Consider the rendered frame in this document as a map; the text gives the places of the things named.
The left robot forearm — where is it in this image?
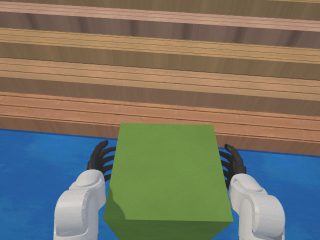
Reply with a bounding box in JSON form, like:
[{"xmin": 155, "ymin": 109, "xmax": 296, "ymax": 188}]
[{"xmin": 53, "ymin": 169, "xmax": 106, "ymax": 240}]

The left robot hand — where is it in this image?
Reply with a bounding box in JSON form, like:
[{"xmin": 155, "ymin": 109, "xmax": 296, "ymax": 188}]
[{"xmin": 86, "ymin": 140, "xmax": 116, "ymax": 182}]

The carton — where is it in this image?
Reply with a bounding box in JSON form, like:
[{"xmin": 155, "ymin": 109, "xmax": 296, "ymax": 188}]
[{"xmin": 103, "ymin": 123, "xmax": 234, "ymax": 240}]

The right robot forearm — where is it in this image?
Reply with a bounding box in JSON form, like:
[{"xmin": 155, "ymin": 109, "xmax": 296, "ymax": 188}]
[{"xmin": 228, "ymin": 173, "xmax": 286, "ymax": 240}]

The right robot hand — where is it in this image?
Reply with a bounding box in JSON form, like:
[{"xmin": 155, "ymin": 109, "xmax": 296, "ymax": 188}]
[{"xmin": 219, "ymin": 144, "xmax": 247, "ymax": 190}]

